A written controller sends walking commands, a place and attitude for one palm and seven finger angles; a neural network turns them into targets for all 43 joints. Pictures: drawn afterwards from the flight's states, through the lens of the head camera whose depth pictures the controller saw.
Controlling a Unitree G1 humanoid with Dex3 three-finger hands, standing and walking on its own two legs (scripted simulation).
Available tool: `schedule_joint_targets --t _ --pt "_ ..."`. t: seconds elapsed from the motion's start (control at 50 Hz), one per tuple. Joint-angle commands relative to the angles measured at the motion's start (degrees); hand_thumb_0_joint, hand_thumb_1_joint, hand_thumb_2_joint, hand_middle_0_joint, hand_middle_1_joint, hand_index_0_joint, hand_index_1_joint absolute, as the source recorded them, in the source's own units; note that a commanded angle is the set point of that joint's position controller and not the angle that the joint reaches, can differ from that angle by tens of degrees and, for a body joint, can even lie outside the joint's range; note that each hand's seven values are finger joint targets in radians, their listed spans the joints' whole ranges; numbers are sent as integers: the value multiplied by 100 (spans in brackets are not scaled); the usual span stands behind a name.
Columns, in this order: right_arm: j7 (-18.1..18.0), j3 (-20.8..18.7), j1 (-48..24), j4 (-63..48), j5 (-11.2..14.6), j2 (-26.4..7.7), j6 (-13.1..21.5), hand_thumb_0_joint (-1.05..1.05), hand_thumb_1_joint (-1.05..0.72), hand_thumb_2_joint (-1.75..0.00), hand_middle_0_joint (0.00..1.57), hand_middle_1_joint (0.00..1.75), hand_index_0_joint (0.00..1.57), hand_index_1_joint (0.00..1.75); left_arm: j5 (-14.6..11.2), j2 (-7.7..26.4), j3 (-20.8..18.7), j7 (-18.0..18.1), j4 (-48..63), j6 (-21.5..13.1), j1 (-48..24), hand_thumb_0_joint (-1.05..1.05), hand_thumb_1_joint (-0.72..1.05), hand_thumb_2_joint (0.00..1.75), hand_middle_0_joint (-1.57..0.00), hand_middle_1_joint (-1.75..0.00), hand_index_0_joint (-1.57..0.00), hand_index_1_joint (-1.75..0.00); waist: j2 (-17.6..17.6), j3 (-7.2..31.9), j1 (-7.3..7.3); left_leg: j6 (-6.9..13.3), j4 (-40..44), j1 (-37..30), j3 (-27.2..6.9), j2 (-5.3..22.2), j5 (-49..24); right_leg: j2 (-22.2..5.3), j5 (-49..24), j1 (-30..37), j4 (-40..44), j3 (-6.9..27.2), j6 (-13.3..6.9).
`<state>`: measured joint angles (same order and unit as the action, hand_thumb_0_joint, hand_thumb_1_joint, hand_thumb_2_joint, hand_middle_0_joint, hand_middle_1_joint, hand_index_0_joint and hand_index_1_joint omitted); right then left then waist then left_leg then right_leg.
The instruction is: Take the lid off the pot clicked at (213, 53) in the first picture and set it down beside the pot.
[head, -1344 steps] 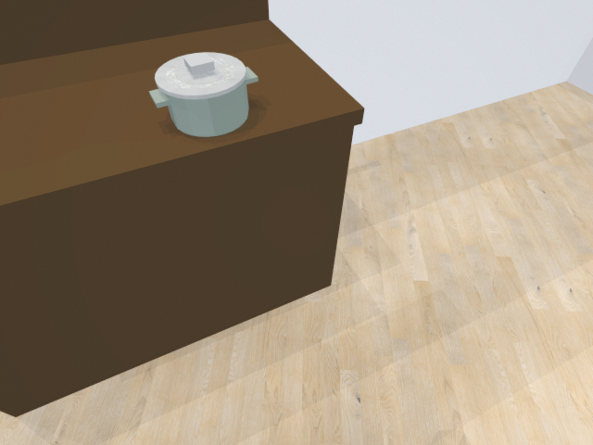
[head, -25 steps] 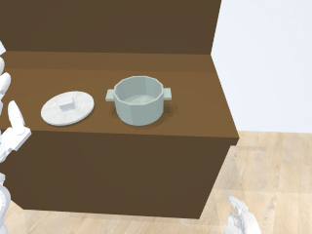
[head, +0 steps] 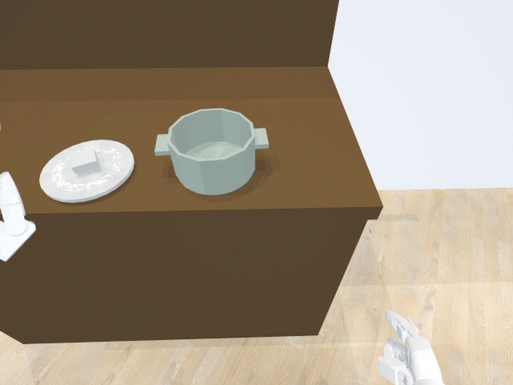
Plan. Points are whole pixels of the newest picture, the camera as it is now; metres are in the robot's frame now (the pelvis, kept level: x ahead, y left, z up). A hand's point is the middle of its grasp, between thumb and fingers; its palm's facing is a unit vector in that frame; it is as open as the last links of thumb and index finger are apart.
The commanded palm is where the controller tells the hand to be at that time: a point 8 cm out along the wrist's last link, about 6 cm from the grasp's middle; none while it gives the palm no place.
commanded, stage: step back with the hand held close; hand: left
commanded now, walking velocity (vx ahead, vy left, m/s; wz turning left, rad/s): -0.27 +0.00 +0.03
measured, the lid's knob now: (84, 160) +0.49 +0.38 +0.07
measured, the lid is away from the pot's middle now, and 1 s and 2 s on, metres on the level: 0.26 0.26 0.26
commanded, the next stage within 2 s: stop stepping back and stand still in 1.04 s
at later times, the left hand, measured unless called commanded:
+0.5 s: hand out of the picture +0.12 +0.25 +0.25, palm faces +0.53 -0.77 -0.36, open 7.4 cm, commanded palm +0.05 +0.30 +0.26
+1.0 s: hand out of the picture +0.02 +0.26 +0.27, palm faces +0.55 -0.78 -0.31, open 7.4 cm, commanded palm -0.04 +0.30 +0.26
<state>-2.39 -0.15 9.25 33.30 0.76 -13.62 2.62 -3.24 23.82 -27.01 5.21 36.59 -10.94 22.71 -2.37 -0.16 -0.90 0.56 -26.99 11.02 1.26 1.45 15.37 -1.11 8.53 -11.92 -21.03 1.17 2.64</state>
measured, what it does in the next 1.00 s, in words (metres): walks backwards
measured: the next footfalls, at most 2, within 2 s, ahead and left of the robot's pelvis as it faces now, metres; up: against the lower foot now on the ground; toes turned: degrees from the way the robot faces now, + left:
right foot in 1.08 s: -0.18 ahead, -0.14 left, +0.00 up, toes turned -1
left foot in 1.28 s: -0.24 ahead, +0.17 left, +0.00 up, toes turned +8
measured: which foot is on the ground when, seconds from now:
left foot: down 0.00-1.00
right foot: down 0.00-0.84, up 0.86-1.00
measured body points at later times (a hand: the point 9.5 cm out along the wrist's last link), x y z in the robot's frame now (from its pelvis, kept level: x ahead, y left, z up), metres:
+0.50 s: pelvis -0.08 +0.02 -0.02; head -0.08 +0.02 +0.43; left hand +0.08 +0.29 +0.27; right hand +0.07 -0.22 -0.10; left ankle -0.01 +0.11 -0.74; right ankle +0.03 -0.15 -0.74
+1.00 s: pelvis -0.16 +0.02 -0.02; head -0.16 +0.04 +0.43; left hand -0.01 +0.30 +0.28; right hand +0.00 -0.21 -0.09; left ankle -0.01 +0.11 -0.74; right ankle -0.17 -0.14 -0.69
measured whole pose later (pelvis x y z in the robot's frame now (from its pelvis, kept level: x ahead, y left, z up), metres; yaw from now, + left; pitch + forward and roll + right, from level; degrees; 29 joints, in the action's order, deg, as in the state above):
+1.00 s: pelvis -0.16 +0.02 -0.02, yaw +1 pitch -1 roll -5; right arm -1.5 -2.0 13.0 35.9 -0.1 -9.4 9.3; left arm -4.5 27.1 -33.0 10.3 42.4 -16.4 19.7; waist -2.1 -0.1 1.7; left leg 2.4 -34.3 30.3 -0.6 3.7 4.0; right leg 4.3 29.5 -25.9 -58.3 1.1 0.3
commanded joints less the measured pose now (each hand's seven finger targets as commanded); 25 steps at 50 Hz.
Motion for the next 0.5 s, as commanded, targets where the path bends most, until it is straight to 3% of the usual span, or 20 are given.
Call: schedule_joint_targets --t 0.0,0.1,0.16,0.22,0.28,0.34,0.36,0.4,0.48 --pt "-62 -315 -405 -1038 33 -601 177 0 -90 -90 20 30 20 30 -30 1357 -1000 155 1542 -439 225 0 90 90 -20 -30 -20 -30 -27 1278 30 145 116 -184 -217 330 -2660 -365 -2366 568 -342 25 -218" --pt "-67 -364 -293 -1097 26 -621 272 0 -90 -90 20 30 20 30 -63 1438 -1213 242 1824 -598 441 0 90 90 -20 -30 -20 -30 -604 1149 4 190 382 356 -407 552 -2342 -171 -1523 440 -863 -128 -153" --pt "-63 -378 -220 -1076 26 -633 406 0 -90 -90 20 30 20 30 -67 1298 -1194 291 1644 -630 233 0 90 90 -20 -30 -20 -30 -810 803 42 276 633 1229 -514 756 -1239 -105 -691 491 -1342 -147 -161" --pt "-96 -365 -123 -1001 36 -648 557 0 -90 -90 20 30 20 30 -47 1231 -1143 351 1456 -665 -140 0 90 90 -20 -30 -20 -30 -563 497 135 293 589 1932 -520 643 360 -209 -481 505 -1251 13 -233" --pt "-101 -373 -35 -957 67 -635 651 0 -90 -90 20 30 20 30 3 1169 -1027 374 1146 -663 -487 0 90 90 -20 -30 -20 -30 171 207 213 231 167 1905 -430 331 1509 -428 346 -187 -563 345 -339" --pt "-131 -344 -21 -898 33 -615 698 0 -90 -90 20 30 20 30 76 1135 -891 417 1044 -707 -643 0 90 90 -20 -30 -20 -30 397 65 236 185 -138 1497 -448 189 1743 -552 1597 -993 161 508 -423" --pt "-127 -337 -24 -884 28 -626 710 0 -90 -90 20 30 20 30 92 1124 -860 434 1078 -725 -643 0 90 90 -20 -30 -20 -30 325 109 240 183 -201 1381 -480 185 1698 -579 1763 -1127 229 497 -444" --pt "-145 -318 -27 -874 2 -624 739 0 -90 -90 20 30 20 30 113 1220 -932 476 1174 -775 -539 0 90 90 -20 -30 -20 -30 138 277 221 207 -40 1257 -558 236 1593 -522 1677 -1126 115 369 -429" --pt "-160 -311 -33 -941 36 -614 822 0 -90 -90 20 30 20 30 76 1145 -1012 520 1442 -867 -339 0 90 90 -20 -30 -20 -30 -355 621 198 360 674 1964 -862 616 1779 -162 874 -162 -989 -16 -270"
